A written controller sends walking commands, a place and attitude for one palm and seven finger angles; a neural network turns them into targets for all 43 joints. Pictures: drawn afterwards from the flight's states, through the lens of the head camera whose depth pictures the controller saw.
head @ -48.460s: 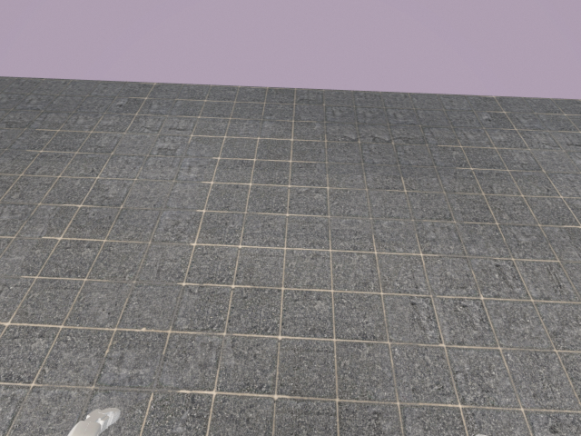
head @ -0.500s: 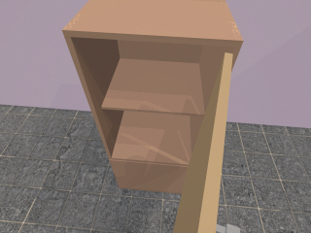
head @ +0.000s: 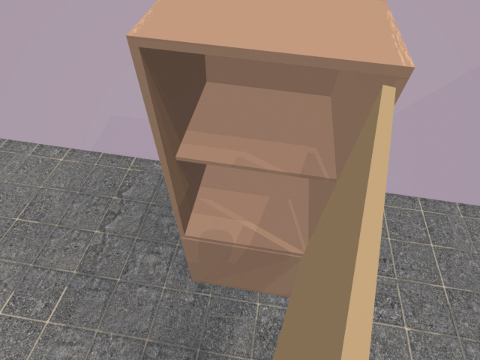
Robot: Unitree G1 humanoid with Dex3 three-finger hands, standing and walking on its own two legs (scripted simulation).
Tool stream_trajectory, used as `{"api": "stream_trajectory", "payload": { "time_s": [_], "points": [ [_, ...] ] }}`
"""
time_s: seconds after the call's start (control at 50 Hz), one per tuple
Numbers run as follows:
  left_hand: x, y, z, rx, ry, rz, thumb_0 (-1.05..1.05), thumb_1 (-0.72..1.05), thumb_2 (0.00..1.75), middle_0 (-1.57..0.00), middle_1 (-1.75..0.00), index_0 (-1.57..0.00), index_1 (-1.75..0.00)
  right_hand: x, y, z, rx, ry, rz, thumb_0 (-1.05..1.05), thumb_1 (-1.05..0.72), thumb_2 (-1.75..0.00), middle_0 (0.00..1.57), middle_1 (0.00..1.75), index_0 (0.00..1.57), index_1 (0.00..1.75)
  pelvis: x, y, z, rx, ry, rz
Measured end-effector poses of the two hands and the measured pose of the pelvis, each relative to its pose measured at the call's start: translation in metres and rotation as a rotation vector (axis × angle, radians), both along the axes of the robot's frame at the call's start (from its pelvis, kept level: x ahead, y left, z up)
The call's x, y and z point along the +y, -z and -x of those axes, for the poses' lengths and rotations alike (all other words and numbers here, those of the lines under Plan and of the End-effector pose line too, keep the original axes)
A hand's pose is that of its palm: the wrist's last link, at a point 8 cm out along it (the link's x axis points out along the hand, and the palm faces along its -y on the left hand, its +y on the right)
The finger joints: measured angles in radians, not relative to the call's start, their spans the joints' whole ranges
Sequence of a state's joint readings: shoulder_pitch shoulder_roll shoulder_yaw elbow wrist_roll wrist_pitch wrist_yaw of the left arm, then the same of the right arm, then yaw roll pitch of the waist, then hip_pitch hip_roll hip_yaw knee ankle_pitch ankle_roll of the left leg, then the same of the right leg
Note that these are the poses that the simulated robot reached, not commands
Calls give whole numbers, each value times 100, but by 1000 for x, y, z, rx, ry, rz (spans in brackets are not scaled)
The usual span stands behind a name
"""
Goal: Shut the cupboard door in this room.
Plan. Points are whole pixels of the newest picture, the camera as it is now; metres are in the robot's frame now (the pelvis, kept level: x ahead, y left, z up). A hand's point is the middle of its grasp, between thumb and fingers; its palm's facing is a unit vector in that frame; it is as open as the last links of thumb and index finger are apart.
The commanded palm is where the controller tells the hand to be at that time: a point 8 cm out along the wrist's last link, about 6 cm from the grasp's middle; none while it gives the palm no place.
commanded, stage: turn or walk to find it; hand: left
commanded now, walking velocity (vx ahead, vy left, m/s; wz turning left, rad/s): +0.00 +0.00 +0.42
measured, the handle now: out of the picture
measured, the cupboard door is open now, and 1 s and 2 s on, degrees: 77 77 77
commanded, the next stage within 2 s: stand and wait in 0.06 s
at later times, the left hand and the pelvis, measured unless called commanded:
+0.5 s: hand out of the picture -0.01 +0.17 -0.18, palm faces +0.09 -0.98 -0.18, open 7.4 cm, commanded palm none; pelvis +0.00 +0.00 +0.00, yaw +2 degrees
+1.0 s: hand out of the picture +0.02 +0.18 -0.17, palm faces +0.01 -0.98 -0.20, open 7.4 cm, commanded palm none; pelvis +0.00 +0.00 +0.00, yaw -2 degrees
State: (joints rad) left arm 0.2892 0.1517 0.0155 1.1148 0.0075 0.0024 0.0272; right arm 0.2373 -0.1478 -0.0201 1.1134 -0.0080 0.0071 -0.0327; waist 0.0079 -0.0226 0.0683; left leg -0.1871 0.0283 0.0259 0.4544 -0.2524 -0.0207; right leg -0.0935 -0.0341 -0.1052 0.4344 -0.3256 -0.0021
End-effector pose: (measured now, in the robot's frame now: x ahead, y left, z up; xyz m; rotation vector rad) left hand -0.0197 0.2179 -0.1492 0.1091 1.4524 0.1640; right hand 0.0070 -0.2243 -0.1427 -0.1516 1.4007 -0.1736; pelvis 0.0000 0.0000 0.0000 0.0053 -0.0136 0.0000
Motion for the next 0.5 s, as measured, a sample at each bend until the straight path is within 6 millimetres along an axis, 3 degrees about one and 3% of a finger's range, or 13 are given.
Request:
{"api": "stream_trajectory", "payload": {
  "time_s": [0.1, 0.26, 0.5],
  "points": [
    [6, 2, -2, -26, -37, -17, 0, 91, 89, -20, -30, -20, -30, 2, 5, -1, 24, -26, -9, 1, -92, -89, 20, 29, 20, 30, 1, 4, 2, 6, -34, 3],
    [17, 6, -4, -42, -53, -30, 0, 91, 90, -20, -30, -20, -30, 3, 3, -19, -22, -51, 13, 1, -93, -89, 20, 29, 20, 30, 5, 6, 1, 1, -47, 1],
    [6, -1, -2, -34, -37, -9, 0, 91, 90, -20, -30, -20, -30, 1, -2, -35, -64, -65, 11, 1, -94, -89, 20, 29, 20, 30, 4, 0, -3, 2, -41, 0]
  ]
}}
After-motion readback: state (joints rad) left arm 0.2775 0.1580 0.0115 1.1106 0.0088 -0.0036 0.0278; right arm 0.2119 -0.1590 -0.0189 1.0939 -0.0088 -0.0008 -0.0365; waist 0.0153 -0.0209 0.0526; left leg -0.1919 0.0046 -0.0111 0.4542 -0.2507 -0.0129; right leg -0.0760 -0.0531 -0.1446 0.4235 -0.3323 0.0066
